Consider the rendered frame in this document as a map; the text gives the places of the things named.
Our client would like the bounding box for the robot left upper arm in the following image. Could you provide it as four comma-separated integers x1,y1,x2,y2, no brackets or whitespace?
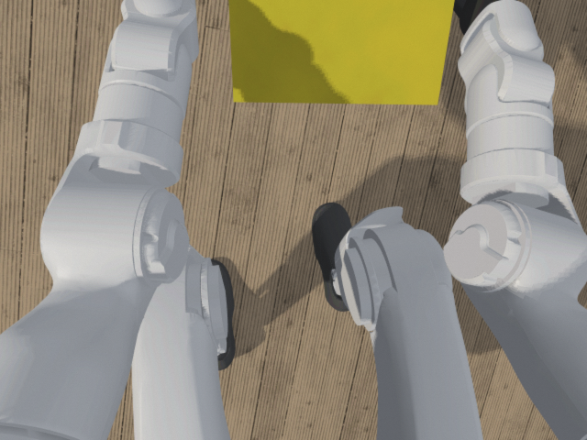
0,181,190,440

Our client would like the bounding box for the right robot shin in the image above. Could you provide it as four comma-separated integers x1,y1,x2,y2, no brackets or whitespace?
331,206,453,310

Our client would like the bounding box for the robot right hand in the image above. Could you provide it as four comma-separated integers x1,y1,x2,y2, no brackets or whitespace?
453,0,517,35

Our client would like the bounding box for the carton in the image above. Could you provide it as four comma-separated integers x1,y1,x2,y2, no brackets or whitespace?
228,0,455,105

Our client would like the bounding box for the robot right forearm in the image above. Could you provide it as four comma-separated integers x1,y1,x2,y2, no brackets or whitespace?
458,0,583,230

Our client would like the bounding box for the robot left forearm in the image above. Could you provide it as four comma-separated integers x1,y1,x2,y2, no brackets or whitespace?
40,0,199,267

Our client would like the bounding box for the robot right upper arm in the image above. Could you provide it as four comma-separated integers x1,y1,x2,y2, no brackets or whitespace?
443,199,587,440

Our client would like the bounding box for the robot left foot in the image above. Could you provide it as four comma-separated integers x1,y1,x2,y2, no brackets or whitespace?
211,259,236,370

